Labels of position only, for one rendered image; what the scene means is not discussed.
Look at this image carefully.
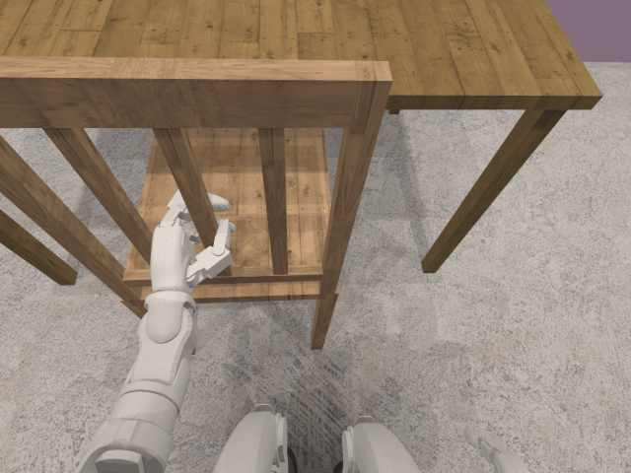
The right robot thigh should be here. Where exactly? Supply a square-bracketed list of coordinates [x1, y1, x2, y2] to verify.
[342, 423, 421, 473]

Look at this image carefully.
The left robot shin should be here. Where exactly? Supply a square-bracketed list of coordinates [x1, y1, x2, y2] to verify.
[253, 404, 288, 473]

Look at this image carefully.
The table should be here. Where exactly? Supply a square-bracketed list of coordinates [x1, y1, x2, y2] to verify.
[0, 0, 603, 286]

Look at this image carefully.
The robot right hand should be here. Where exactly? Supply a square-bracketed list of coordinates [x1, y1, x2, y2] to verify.
[464, 428, 530, 473]

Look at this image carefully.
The robot left forearm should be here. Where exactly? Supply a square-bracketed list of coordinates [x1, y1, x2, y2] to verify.
[74, 290, 199, 473]

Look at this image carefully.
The chair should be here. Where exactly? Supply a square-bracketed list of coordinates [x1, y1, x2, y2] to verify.
[0, 56, 392, 355]

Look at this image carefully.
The robot left hand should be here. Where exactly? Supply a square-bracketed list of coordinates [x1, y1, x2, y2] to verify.
[150, 190, 236, 295]

